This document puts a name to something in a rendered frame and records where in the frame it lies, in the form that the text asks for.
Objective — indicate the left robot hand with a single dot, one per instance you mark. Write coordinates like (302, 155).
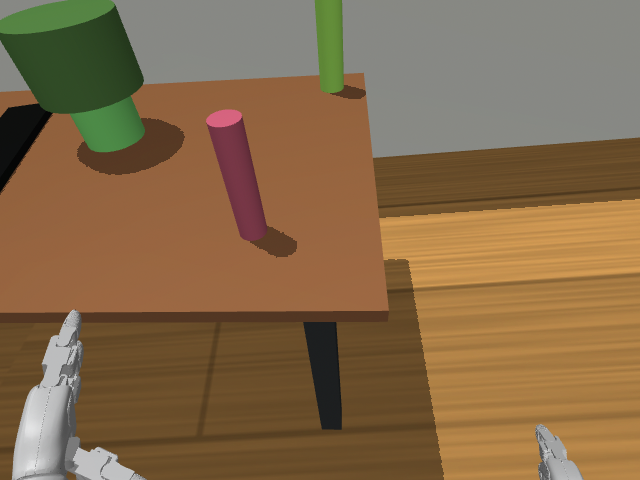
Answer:
(46, 441)

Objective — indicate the table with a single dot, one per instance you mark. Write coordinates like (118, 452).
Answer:
(147, 234)

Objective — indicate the potted plant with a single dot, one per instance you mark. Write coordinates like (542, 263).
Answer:
(76, 58)

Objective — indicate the right robot hand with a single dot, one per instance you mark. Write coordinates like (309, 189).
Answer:
(555, 465)

